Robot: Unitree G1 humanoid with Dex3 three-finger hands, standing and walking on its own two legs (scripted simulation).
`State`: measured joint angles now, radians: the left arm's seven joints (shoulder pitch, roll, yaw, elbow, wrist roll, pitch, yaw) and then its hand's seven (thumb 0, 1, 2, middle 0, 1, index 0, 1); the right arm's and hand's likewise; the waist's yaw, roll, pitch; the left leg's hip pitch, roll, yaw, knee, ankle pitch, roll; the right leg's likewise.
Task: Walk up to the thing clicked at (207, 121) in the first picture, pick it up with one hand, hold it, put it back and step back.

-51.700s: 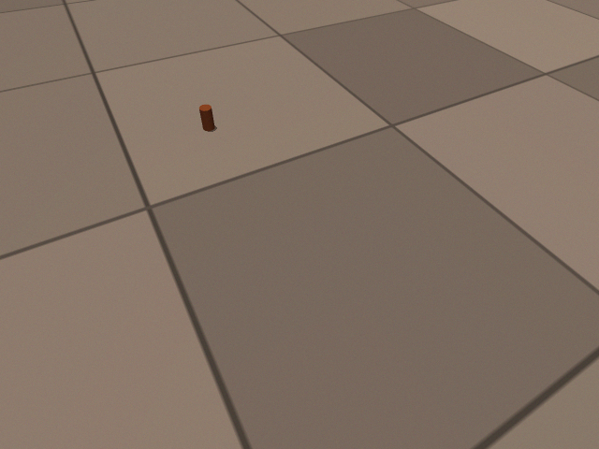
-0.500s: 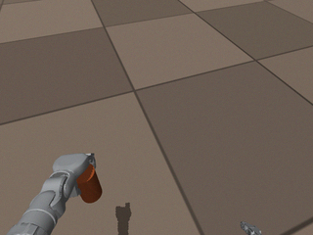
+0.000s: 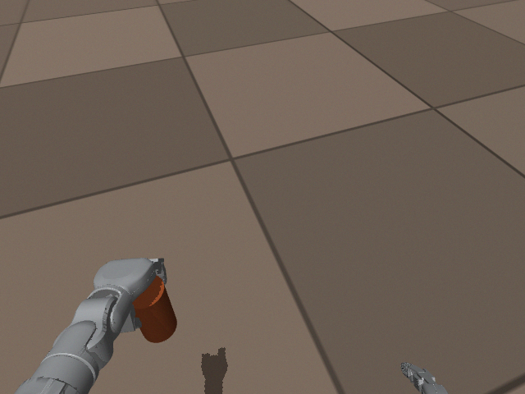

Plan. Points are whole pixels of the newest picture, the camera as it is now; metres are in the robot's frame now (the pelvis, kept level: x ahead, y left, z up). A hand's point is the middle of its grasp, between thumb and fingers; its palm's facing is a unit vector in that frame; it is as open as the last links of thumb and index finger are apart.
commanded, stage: hold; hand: left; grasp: from above
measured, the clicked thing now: (152, 309) +0.30 +0.21 -0.11
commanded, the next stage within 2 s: crouch in 0.84 s
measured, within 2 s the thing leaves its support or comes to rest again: neither
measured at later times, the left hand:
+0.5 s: hand (127, 306) +0.28 +0.22 -0.04, palm faces -0.48 -0.07 -0.88, open 9.9 cm
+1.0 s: hand (124, 299) +0.29 +0.23 -0.04, palm faces -0.48 -0.06 -0.88, open 10.0 cm
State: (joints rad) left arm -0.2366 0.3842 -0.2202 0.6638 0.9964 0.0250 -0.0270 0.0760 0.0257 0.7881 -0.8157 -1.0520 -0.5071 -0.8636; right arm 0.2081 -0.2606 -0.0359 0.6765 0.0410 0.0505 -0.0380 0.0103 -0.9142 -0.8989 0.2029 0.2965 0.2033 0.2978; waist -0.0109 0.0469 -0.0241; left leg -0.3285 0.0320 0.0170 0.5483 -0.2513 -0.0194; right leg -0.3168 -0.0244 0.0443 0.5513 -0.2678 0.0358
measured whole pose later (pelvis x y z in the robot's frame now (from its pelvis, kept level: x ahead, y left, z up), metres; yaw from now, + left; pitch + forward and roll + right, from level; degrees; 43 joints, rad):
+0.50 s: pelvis +0.00 +0.00 +0.00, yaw +0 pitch +0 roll +0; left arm -0.23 0.40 -0.21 0.62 0.99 0.02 -0.07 0.05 0.01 0.83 -0.78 -1.12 -0.48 -0.90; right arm 0.18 -0.25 -0.02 0.67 0.05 0.05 -0.05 0.01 -0.92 -0.90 0.20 0.30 0.20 0.30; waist 0.00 0.05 -0.01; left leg -0.28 0.03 0.02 0.50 -0.23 -0.02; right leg -0.28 -0.03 0.05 0.51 -0.25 0.04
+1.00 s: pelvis +0.00 +0.00 +0.01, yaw +0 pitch +1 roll +0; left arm -0.24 0.41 -0.20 0.64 0.99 0.01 -0.07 0.04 0.00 0.89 -0.73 -1.15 -0.45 -0.92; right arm 0.19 -0.25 -0.03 0.68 0.05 0.06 -0.05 0.01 -0.92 -0.90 0.20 0.30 0.20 0.30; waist 0.00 0.04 0.00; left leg -0.27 0.03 0.02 0.48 -0.23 -0.02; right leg -0.26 -0.03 0.05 0.48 -0.24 0.04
